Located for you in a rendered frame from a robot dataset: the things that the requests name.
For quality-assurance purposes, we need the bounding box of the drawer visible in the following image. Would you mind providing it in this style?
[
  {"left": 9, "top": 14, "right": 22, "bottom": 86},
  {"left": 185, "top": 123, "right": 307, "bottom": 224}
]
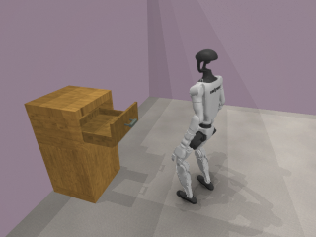
[{"left": 79, "top": 102, "right": 138, "bottom": 148}]

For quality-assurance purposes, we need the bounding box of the right robot shin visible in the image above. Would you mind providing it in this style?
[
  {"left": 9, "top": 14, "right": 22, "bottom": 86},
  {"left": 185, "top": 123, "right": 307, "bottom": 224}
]
[{"left": 196, "top": 149, "right": 211, "bottom": 183}]

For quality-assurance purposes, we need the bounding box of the handle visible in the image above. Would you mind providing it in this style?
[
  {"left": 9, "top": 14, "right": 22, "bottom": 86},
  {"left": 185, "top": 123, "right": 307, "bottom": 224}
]
[{"left": 124, "top": 118, "right": 137, "bottom": 128}]

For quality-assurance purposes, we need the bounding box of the robot shin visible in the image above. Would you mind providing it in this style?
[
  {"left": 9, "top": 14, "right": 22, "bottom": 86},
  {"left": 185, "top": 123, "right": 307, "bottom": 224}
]
[
  {"left": 176, "top": 164, "right": 193, "bottom": 198},
  {"left": 196, "top": 149, "right": 211, "bottom": 183}
]

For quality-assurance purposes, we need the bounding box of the cabinet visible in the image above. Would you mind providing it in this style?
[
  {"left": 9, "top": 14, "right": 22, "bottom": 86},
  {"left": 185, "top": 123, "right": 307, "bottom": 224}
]
[{"left": 24, "top": 85, "right": 120, "bottom": 203}]

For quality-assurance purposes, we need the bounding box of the left robot forearm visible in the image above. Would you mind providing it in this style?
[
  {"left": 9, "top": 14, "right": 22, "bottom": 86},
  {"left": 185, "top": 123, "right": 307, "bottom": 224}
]
[{"left": 180, "top": 116, "right": 200, "bottom": 149}]

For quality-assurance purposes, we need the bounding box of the left robot upper arm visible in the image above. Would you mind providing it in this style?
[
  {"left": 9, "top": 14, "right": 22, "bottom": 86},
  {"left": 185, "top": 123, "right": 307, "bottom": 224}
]
[{"left": 189, "top": 83, "right": 204, "bottom": 124}]

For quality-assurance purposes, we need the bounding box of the right robot upper arm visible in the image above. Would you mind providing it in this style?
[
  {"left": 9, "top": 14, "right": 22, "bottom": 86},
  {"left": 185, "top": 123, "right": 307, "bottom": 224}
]
[{"left": 215, "top": 75, "right": 225, "bottom": 107}]

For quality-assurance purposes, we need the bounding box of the robot left hand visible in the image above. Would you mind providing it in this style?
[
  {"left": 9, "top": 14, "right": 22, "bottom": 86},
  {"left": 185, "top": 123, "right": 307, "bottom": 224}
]
[{"left": 171, "top": 145, "right": 187, "bottom": 166}]

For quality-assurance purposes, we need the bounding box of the left robot shin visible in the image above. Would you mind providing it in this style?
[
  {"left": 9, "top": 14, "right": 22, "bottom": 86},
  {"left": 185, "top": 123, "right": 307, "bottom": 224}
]
[{"left": 176, "top": 164, "right": 193, "bottom": 198}]

